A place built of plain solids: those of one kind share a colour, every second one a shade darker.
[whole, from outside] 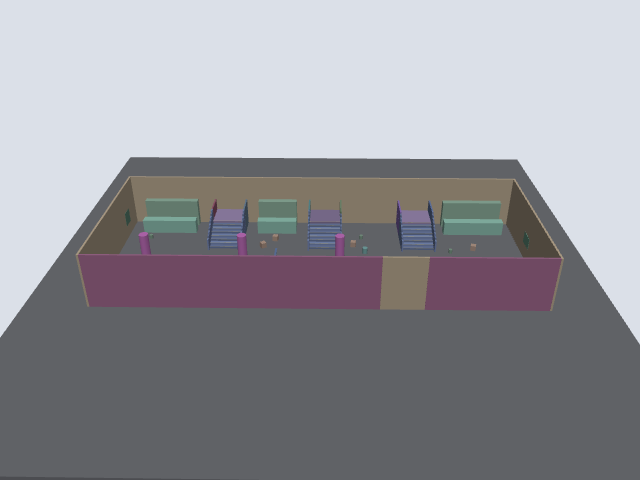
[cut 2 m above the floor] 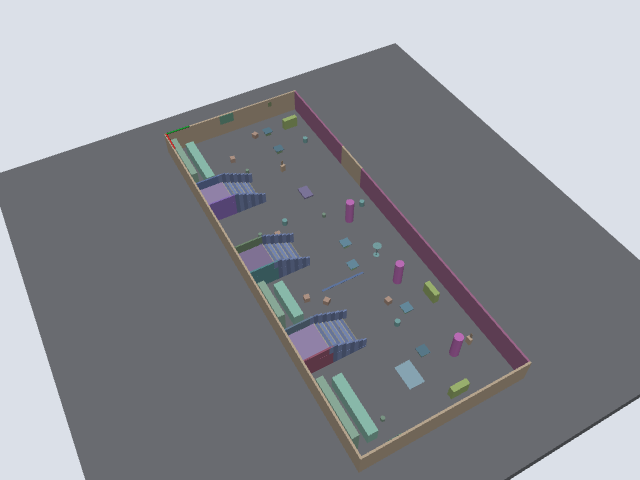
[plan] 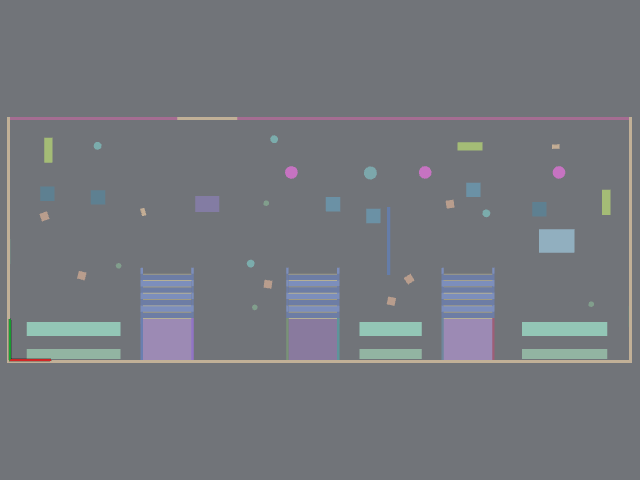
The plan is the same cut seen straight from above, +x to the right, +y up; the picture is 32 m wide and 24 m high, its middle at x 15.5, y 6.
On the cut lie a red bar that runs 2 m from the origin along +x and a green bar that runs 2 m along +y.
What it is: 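An arena's concourse; 30.9 x 12.0 m, 4.1 m high; 3 ways up to the stands, each 8 risers of 0.154 m, 2.4 m broad, between cheek walls; counters 1.10 m high; standing tables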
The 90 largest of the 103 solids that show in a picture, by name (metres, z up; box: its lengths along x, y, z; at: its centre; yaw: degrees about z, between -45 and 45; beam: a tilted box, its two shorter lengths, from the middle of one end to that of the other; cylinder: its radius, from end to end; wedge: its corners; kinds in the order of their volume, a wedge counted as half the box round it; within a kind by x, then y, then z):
{
 "wall_1": {"box": [0.15, 12.3, 4.14], "at": [-0.07, 6.0, 2.02]},
 "wall_2": {"box": [3.0, 0.15, 4.14], "at": [9.86, 12.07, 2.02]},
 "wall_3": {"box": [31.25, 0.15, 4.14], "at": [15.47, -0.07, 2.02]},
 "wall_4": {"box": [0.15, 12.3, 4.14], "at": [31.02, 6.0, 2.02]},
 "vom_1": {"box": [2.42, 2.1, 1.28], "at": [7.86, 1.05, 0.59]},
 "vom_2": {"box": [2.42, 2.1, 1.28], "at": [15.14, 1.05, 0.59]},
 "vom_3": {"box": [2.42, 2.1, 1.28], "at": [22.9, 1.05, 0.59]},
 "window_wall_1": {"box": [8.36, 0.15, 4.14], "at": [4.18, 12.07, 2.02]},
 "window_wall_2": {"box": [19.59, 0.15, 4.14], "at": [21.16, 12.07, 2.02]},
 "standback_1": {"box": [4.7, 0.5, 2.25], "at": [3.18, 0.3, 1.07]},
 "standback_2": {"box": [3.12, 0.5, 2.25], "at": [19.03, 0.3, 1.07]},
 "standback_3": {"box": [4.27, 0.5, 2.25], "at": [27.73, 0.3, 1.07]},
 "vomf_1": {"box": [2.42, 0.32, 1.13], "at": [7.86, 2.26, 0.51]},
 "vomf_2": {"box": [2.42, 0.32, 0.97], "at": [7.86, 2.57, 0.44]},
 "vomf_3": {"box": [2.42, 0.32, 0.82], "at": [7.86, 2.89, 0.36]},
 "vomf_4": {"box": [2.42, 0.32, 0.67], "at": [7.86, 3.21, 0.28]},
 "vomf_5": {"box": [2.42, 0.32, 0.51], "at": [7.86, 3.52, 0.21]},
 "vomf_6": {"box": [2.42, 0.32, 0.36], "at": [7.86, 3.84, 0.13]},
 "vomf_7": {"box": [2.42, 0.32, 0.2], "at": [7.86, 4.15, 0.05]},
 "vomf_8": {"box": [0.12, 0.32, 1.23], "at": [9.13, 2.26, 0.56]},
 "vomf_9": {"box": [2.42, 0.32, 1.13], "at": [15.14, 2.26, 0.51]},
 "vomf_10": {"box": [2.42, 0.32, 0.97], "at": [15.14, 2.57, 0.44]},
 "vomf_11": {"box": [2.42, 0.32, 0.82], "at": [15.14, 2.89, 0.36]},
 "vomf_12": {"box": [2.42, 0.32, 0.67], "at": [15.14, 3.21, 0.28]},
 "vomf_13": {"box": [2.42, 0.32, 0.51], "at": [15.14, 3.52, 0.21]},
 "vomf_14": {"box": [2.42, 0.32, 0.36], "at": [15.14, 3.84, 0.13]},
 "vomf_15": {"box": [2.42, 0.32, 0.2], "at": [15.14, 4.15, 0.05]},
 "vomf_16": {"box": [0.12, 0.32, 1.23], "at": [16.41, 2.26, 0.56]},
 "vomf_17": {"box": [0.12, 0.32, 1.89], "at": [21.63, 2.57, 0.9]},
 "vomf_18": {"box": [2.42, 0.32, 1.13], "at": [22.9, 2.26, 0.51]},
 "vomf_19": {"box": [2.42, 0.32, 0.97], "at": [22.9, 2.57, 0.44]},
 "vomf_20": {"box": [2.42, 0.32, 0.82], "at": [22.9, 2.89, 0.36]},
 "vomf_21": {"box": [2.42, 0.32, 0.67], "at": [22.9, 3.21, 0.28]},
 "vomf_22": {"box": [2.42, 0.32, 0.51], "at": [22.9, 3.52, 0.21]},
 "vomf_23": {"box": [2.42, 0.32, 0.36], "at": [22.9, 3.84, 0.13]},
 "vomf_24": {"box": [2.42, 0.32, 0.2], "at": [22.9, 4.15, 0.05]},
 "vomf_25": {"box": [0.12, 0.32, 1.23], "at": [24.17, 2.26, 0.56]},
 "stand_1": {"box": [4.7, 0.7, 1.15], "at": [3.18, 1.55, 0.53]},
 "stand_2": {"box": [3.12, 0.7, 1.15], "at": [19.03, 1.55, 0.53]},
 "stand_3": {"box": [4.27, 0.7, 1.15], "at": [27.73, 1.55, 0.53]},
 "column_1": {"cylinder": 0.32, "from": [14.07, 9.38, 0.0], "to": [14.07, 9.38, 4.09]},
 "column_2": {"cylinder": 0.32, "from": [20.76, 9.38, 0.0], "to": [20.76, 9.38, 4.09]},
 "column_3": {"cylinder": 0.32, "from": [27.45, 9.38, 0.0], "to": [27.45, 9.38, 4.09]},
 "recycling_station_1": {"box": [0.42, 1.26, 1.0], "at": [1.92, 10.49, 0.45]},
 "recycling_station_2": {"box": [1.26, 0.42, 1.0], "at": [23.0, 10.68, 0.45]},
 "recycling_station_3": {"box": [0.42, 1.26, 1.0], "at": [29.81, 7.88, 0.45]},
 "vomc0a_1": {"box": [0.12, 2.1, 1.38], "at": [24.17, 1.05, 0.64]},
 "vomc0a_2": {"box": [0.12, 2.1, 2.2], "at": [24.17, 1.05, 1.05]},
 "vomc0b_1": {"box": [0.12, 2.1, 1.38], "at": [21.63, 1.05, 0.64]},
 "vomc0b_2": {"box": [0.12, 2.1, 2.2], "at": [21.63, 1.05, 1.05]},
 "vomc1a_1": {"box": [0.12, 2.1, 1.38], "at": [16.41, 1.05, 0.64]},
 "vomc1a_2": {"box": [0.12, 2.1, 2.2], "at": [16.41, 1.05, 1.05]},
 "vomc2a_1": {"box": [0.12, 2.1, 1.38], "at": [9.13, 1.05, 0.64]},
 "vomc2a_2": {"box": [0.12, 2.1, 2.2], "at": [9.13, 1.05, 1.05]},
 "vomc1b_1": {"box": [0.12, 2.1, 2.2], "at": [13.87, 1.05, 1.05]},
 "vomc2b_1": {"box": [0.12, 2.1, 2.2], "at": [6.59, 1.05, 1.05]},
 "ottoman_1": {"box": [0.4, 0.4, 0.47], "at": [1.72, 7.18, 0.18], "yaw": 18.8},
 "ottoman_2": {"box": [0.4, 0.4, 0.47], "at": [3.59, 4.22, 0.18], "yaw": -14.3},
 "ottoman_3": {"box": [0.4, 0.4, 0.47], "at": [12.9, 3.79, 0.18], "yaw": -8.5},
 "ottoman_4": {"box": [0.4, 0.4, 0.47], "at": [19.07, 2.94, 0.18], "yaw": -11.0},
 "ottoman_5": {"box": [0.4, 0.4, 0.47], "at": [19.96, 4.04, 0.18], "yaw": 32.6},
 "ottoman_6": {"box": [0.4, 0.4, 0.47], "at": [22.0, 7.79, 0.18], "yaw": 7.8},
 "drum_1": {"cylinder": 0.2, "from": [4.38, 10.71, 0.0], "to": [4.38, 10.71, 0.46]},
 "drum_2": {"cylinder": 0.2, "from": [12.03, 4.82, 0.0], "to": [12.03, 4.82, 0.46]},
 "drum_3": {"cylinder": 0.2, "from": [13.21, 11.04, 0.0], "to": [13.21, 11.04, 0.46]},
 "drum_4": {"cylinder": 0.2, "from": [23.82, 7.34, 0.0], "to": [23.82, 7.34, 0.46]},
 "pallet_1": {"box": [1.2, 0.8, 0.19], "at": [9.86, 7.8, 0.05]},
 "floor_mat_1": {"box": [1.77, 1.17, 0.06], "at": [27.34, 5.95, -0.02]},
 "table_top_1": {"box": [0.72, 0.72, 0.04], "at": [1.87, 8.31, 0.38]},
 "table_top_2": {"box": [0.72, 0.72, 0.04], "at": [4.4, 8.13, 0.38]},
 "table_top_3": {"box": [0.72, 0.72, 0.04], "at": [16.15, 7.79, 0.38]},
 "table_top_4": {"box": [0.72, 0.72, 0.04], "at": [18.17, 7.2, 0.38]},
 "table_top_5": {"box": [0.72, 0.72, 0.04], "at": [23.17, 8.51, 0.38]},
 "table_top_6": {"box": [0.72, 0.72, 0.04], "at": [26.47, 7.54, 0.38]},
 "hung_picture_1": {"box": [0.025, 1.27, 0.87], "at": [0.02, 5.39, 1.55]},
 "hung_picture_2": {"box": [0.025, 1.02, 1.11], "at": [30.93, 2.19, 1.55]},
 "suitcase_1": {"box": [0.38, 0.22, 0.65], "at": [27.29, 10.67, 0.27], "yaw": 2.4},
 "strip_1": {"box": [0.16, 3.4, 0.07], "at": [18.93, 5.95, -0.01]},
 "bar_table_1": {"cylinder": 0.33, "from": [18.02, 9.35, 1.03], "to": [18.02, 9.35, 1.06]},
 "vomf_nose_1": {"box": [2.42, 0.05, 0.003], "at": [15.14, 3.65, 0.46]},
 "vomf_nose_2": {"box": [2.42, 0.05, 0.003], "at": [15.14, 3.97, 0.31]},
 "vomf_nose_3": {"box": [2.42, 0.05, 0.003], "at": [15.14, 4.29, 0.16]},
 "vomf_nose_4": {"box": [2.42, 0.05, 0.003], "at": [22.9, 2.08, 1.23]},
 "vomf_nose_5": {"box": [2.42, 0.05, 0.003], "at": [22.9, 2.39, 1.08]},
 "vomf_nose_6": {"box": [2.42, 0.05, 0.003], "at": [22.9, 2.71, 0.93]},
 "vomf_nose_7": {"box": [2.42, 0.05, 0.003], "at": [22.9, 3.02, 0.77]},
 "vomf_nose_8": {"box": [2.42, 0.05, 0.003], "at": [22.9, 3.34, 0.62]},
 "vomf_nose_9": {"box": [2.42, 0.05, 0.003], "at": [22.9, 3.65, 0.46]},
 "vomf_nose_10": {"box": [2.42, 0.05, 0.003], "at": [22.9, 3.97, 0.31]},
 "vomf_nose_11": {"box": [2.42, 0.05, 0.003], "at": [22.9, 4.29, 0.16]}
}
